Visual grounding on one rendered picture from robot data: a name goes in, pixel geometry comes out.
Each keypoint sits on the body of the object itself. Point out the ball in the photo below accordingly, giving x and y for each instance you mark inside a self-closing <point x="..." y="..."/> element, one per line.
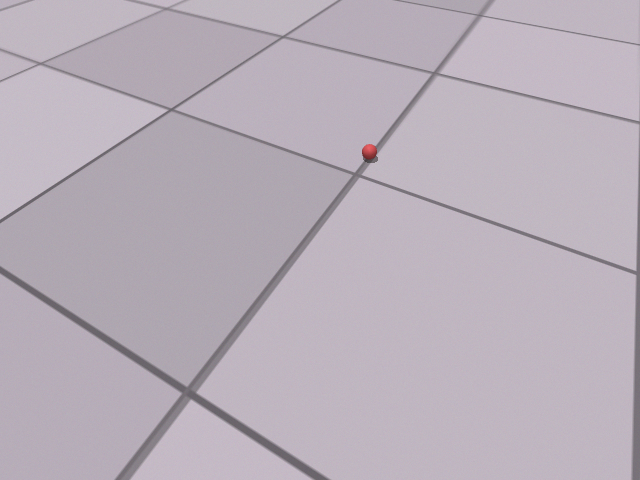
<point x="369" y="151"/>

